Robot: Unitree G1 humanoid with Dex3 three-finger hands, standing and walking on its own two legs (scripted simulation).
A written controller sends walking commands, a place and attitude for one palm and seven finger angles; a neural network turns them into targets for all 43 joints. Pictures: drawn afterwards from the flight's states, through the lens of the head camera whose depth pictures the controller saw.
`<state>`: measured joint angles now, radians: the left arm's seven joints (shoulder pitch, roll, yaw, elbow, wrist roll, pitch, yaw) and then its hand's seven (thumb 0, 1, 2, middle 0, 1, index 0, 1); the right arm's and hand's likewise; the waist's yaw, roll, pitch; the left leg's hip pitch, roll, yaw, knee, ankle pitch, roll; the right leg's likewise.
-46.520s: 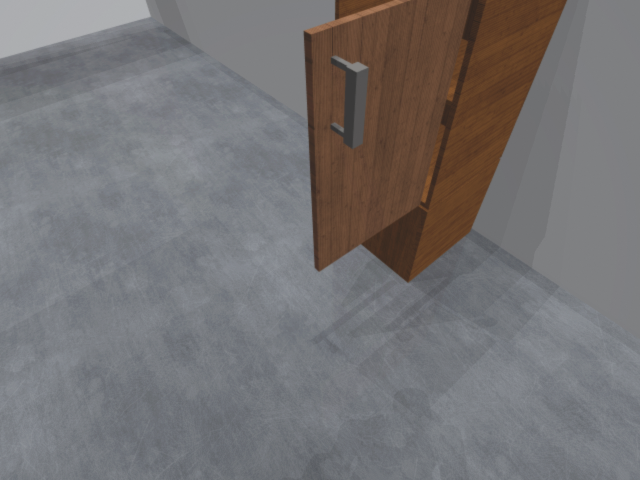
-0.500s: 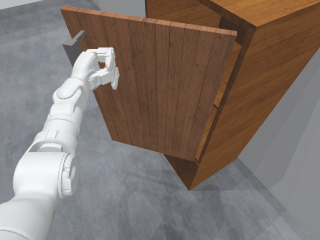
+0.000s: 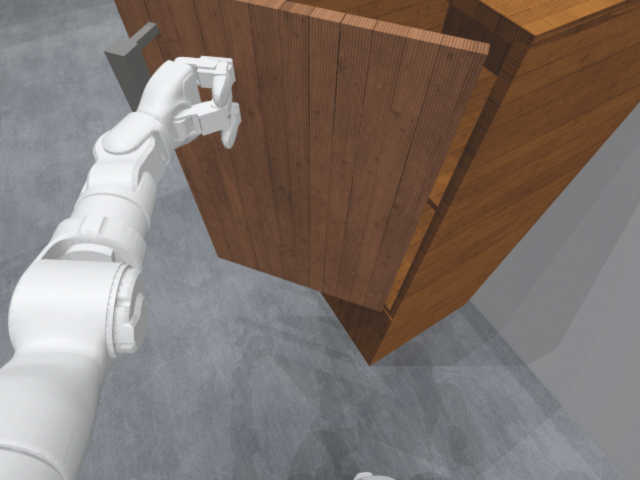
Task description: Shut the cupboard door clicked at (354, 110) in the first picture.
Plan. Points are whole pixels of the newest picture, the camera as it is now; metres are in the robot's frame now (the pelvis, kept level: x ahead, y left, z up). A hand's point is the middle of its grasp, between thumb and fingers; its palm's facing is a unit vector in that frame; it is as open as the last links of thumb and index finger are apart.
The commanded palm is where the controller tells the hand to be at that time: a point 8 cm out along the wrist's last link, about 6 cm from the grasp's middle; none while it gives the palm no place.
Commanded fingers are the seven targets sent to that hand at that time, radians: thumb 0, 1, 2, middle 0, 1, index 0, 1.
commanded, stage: push the door shut along its arc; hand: left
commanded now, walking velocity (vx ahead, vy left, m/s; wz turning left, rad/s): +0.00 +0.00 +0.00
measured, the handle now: (156, 91) +0.56 +0.16 +0.16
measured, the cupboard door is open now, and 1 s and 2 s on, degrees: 39 31 31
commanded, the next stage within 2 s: pull the fist back off the door in 0.12 s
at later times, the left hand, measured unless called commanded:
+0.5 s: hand (257, 103) +0.53 +0.03 +0.15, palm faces -0.04 -1.00 -0.03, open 3.1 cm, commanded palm +0.50 +0.09 +0.16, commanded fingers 0.00 0.90 0.90 -1.30 -1.50 -1.30 -1.50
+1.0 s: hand (245, 167) +0.43 +0.05 +0.15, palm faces -0.07 -1.00 +0.03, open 3.2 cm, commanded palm +0.42 +0.10 +0.16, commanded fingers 0.00 0.90 0.90 -1.30 -1.50 -1.30 -1.50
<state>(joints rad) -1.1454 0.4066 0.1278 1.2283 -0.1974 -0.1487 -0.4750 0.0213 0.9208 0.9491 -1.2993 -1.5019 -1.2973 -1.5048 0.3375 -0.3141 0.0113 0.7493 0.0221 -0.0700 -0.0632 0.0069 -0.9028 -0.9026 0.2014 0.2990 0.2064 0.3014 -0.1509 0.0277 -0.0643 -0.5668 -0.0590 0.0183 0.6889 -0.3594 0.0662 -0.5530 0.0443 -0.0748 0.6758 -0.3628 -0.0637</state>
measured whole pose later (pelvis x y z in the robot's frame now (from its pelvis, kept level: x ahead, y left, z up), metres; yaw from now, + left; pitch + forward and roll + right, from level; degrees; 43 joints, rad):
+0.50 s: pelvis +0.00 +0.00 +0.00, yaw -2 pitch +17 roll +0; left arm -1.08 0.22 0.24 1.12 -0.04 -0.23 0.09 0.02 0.88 0.91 -1.30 -1.50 -1.29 -1.51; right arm 0.43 -0.26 0.00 0.72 -0.03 -0.07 0.08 0.01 -0.90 -0.90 0.20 0.30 0.20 0.30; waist -0.14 0.07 -0.12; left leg -0.63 -0.04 0.05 0.71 -0.37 0.06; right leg -0.63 0.06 -0.05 0.70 -0.36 -0.07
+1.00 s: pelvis -0.02 -0.01 +0.01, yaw -1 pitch +6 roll +0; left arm -0.80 0.14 0.12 0.90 -0.15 -0.18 0.03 0.02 0.91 0.90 -1.30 -1.50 -1.30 -1.51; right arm 0.30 -0.29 -0.01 0.68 0.05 -0.05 0.00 0.01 -0.91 -0.90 0.20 0.30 0.20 0.30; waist -0.07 0.04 -0.04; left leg -0.42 -0.03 0.03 0.62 -0.31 0.05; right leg -0.41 0.07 -0.06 0.59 -0.29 -0.08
